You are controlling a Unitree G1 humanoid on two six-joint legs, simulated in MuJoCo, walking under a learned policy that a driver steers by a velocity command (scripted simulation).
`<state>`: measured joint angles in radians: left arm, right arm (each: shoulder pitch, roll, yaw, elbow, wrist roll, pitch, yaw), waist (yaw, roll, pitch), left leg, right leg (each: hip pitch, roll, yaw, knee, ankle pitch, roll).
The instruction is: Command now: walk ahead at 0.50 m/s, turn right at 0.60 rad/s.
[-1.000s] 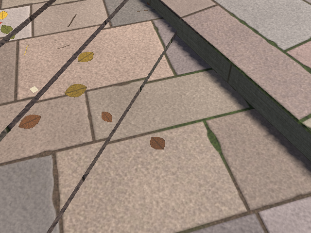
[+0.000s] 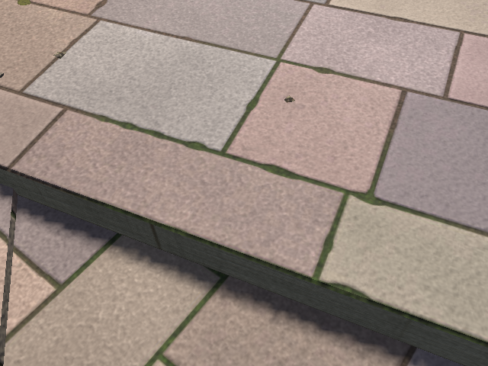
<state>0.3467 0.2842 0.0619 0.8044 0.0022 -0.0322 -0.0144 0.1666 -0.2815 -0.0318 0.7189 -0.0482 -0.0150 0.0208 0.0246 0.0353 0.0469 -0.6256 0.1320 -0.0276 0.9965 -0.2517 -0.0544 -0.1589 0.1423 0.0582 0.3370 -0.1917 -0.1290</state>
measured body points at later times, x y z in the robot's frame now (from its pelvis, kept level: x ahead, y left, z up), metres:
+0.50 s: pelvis +0.28 +0.04 +0.00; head +0.31 +0.05 +0.45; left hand +0.46 +0.27 -0.12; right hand +0.27 -0.24 -0.11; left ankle +0.30 +0.13 -0.74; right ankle +0.25 -0.09 -0.67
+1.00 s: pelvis +0.48 -0.05 +0.00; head +0.48 -0.06 +0.45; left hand +0.50 +0.21 -0.14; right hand +0.54 -0.31 -0.12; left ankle +0.53 +0.05 -0.48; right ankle +0.40 -0.10 -0.74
